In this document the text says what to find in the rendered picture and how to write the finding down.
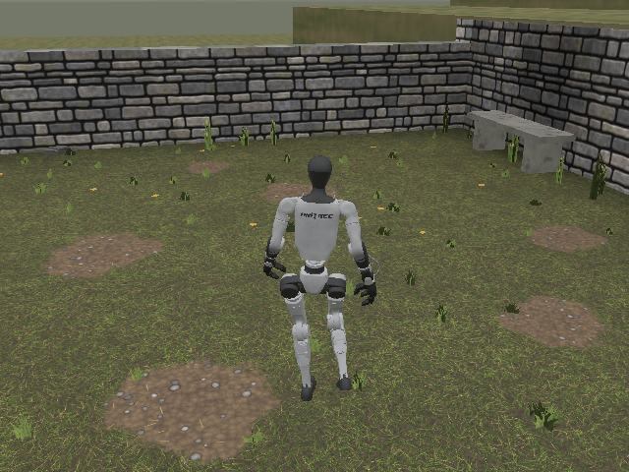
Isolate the robot torso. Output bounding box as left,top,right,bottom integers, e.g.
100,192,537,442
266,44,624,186
294,193,340,295

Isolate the right robot forearm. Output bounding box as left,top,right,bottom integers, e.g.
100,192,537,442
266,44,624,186
354,241,374,285

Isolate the robot left upper arm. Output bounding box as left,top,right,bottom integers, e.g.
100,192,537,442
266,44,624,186
268,197,298,251

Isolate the left robot hand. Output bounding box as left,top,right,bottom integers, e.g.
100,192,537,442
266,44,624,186
263,262,286,279

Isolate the robot right thigh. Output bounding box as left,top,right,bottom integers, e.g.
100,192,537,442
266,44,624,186
326,273,347,329

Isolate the right robot hand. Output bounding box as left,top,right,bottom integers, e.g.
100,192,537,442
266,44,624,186
354,282,377,306

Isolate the robot right upper arm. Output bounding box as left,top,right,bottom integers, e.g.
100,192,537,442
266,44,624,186
338,200,364,257

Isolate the left robot forearm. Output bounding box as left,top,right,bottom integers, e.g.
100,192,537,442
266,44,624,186
264,235,280,267

